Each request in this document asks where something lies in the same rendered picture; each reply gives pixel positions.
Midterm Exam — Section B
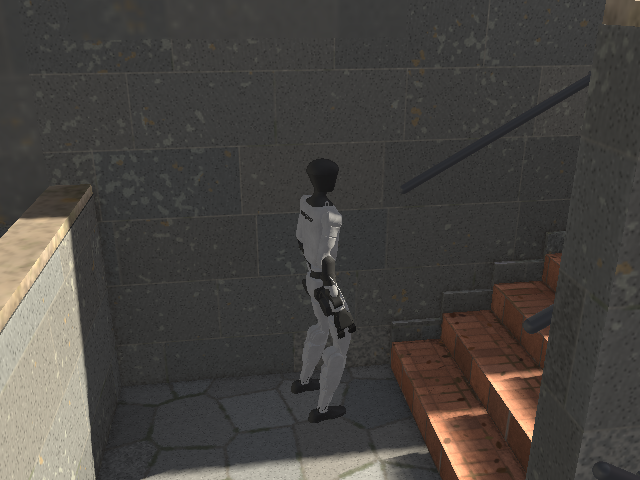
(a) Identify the robot torso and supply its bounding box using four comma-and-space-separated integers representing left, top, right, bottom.
301, 200, 340, 302

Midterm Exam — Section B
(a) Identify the robot right forearm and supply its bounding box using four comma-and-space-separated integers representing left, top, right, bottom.
320, 256, 345, 312

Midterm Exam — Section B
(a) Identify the robot left shin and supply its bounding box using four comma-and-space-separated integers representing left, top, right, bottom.
299, 325, 329, 385

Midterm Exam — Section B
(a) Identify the robot right upper arm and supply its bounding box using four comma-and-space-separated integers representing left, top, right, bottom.
316, 207, 342, 269

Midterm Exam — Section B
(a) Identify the robot right hand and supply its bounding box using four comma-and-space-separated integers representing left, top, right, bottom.
334, 308, 356, 339

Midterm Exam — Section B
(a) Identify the robot left upper arm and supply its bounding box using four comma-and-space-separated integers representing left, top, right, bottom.
296, 195, 312, 243

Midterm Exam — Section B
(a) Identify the robot left forearm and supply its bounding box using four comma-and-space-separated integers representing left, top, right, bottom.
297, 239, 311, 271

